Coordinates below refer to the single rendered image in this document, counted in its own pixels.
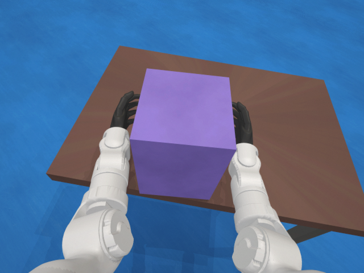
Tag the carton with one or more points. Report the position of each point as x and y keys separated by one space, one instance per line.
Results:
x=183 y=136

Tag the table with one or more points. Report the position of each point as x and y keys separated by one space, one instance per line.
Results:
x=306 y=167

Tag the left robot upper arm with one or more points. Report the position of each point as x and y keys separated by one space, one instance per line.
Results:
x=95 y=243

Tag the right robot upper arm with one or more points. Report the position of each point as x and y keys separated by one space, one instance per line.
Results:
x=261 y=250

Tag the left robot forearm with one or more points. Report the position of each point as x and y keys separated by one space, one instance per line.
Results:
x=110 y=176

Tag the right robot forearm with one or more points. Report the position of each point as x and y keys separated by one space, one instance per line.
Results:
x=252 y=206

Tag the right robot hand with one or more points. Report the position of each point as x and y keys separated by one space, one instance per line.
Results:
x=243 y=128

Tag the left robot hand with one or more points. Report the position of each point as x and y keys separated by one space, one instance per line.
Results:
x=122 y=113

